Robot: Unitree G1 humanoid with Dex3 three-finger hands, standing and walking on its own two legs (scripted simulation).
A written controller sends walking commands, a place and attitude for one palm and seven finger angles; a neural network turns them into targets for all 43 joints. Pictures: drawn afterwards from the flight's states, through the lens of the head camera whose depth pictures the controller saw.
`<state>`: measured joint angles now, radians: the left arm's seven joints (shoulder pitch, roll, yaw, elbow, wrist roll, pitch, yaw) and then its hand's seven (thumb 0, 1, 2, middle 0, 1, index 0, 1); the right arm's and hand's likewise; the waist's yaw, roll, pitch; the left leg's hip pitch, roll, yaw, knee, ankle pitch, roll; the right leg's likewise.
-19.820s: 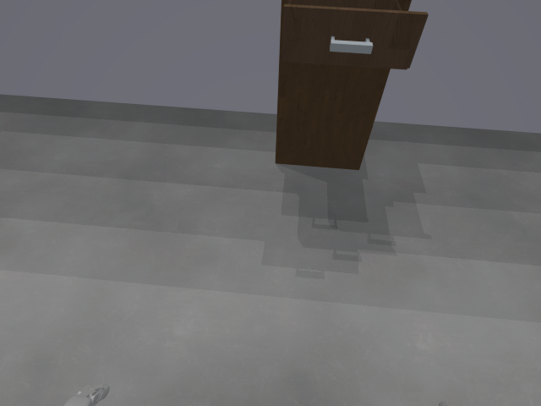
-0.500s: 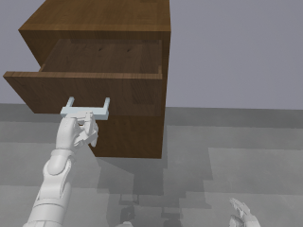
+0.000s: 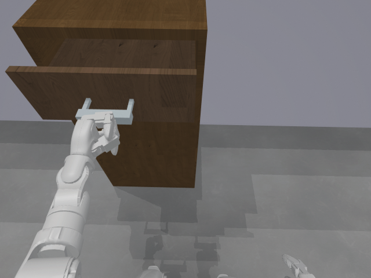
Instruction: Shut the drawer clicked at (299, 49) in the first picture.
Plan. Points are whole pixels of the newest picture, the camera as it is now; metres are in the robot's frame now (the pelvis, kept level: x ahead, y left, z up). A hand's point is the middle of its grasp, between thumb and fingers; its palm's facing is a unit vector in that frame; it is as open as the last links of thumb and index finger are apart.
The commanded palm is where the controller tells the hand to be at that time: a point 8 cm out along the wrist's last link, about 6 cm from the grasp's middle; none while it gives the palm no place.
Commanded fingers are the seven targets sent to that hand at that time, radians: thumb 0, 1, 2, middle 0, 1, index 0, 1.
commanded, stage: push the drawer shut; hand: left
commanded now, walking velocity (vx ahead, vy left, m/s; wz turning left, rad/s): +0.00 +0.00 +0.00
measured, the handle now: (107, 109) +0.47 +0.20 +0.08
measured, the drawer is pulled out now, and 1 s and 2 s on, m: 0.13 0.00 0.00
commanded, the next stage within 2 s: pull the fist back off the drawer in 1.22 s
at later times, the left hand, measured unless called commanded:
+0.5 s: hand (124, 115) +0.46 +0.15 +0.08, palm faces -0.01 -1.00 -0.04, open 3.2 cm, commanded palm +0.45 +0.20 +0.08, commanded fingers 0.00 0.90 0.90 -1.40 -1.60 -1.40 -1.60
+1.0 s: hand (128, 96) +0.52 +0.15 +0.08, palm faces -0.01 -1.00 -0.04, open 3.2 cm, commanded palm +0.51 +0.20 +0.08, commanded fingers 0.00 0.90 0.90 -1.40 -1.60 -1.40 -1.60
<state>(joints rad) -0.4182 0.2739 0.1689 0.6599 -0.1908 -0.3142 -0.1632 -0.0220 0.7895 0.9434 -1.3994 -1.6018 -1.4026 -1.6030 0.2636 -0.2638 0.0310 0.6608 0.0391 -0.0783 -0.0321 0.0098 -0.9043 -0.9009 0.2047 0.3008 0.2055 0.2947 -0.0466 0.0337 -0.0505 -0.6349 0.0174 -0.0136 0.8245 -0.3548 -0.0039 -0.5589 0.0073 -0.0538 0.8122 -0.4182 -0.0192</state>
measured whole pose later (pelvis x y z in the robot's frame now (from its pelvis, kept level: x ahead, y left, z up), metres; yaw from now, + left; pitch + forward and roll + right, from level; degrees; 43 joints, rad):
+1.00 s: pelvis +0.00 +0.00 -0.02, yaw -2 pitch +18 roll -2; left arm -0.95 0.46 0.34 1.19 -0.07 -0.36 -0.15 0.02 0.84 0.96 -1.40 -1.60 -1.40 -1.60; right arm 0.39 -0.28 0.03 0.68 0.00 0.00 0.01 0.01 -0.91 -0.90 0.20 0.30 0.21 0.29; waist -0.16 0.04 -0.08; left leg -0.88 0.05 -0.01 0.94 -0.39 0.00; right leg -0.80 0.03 -0.05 0.90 -0.43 -0.02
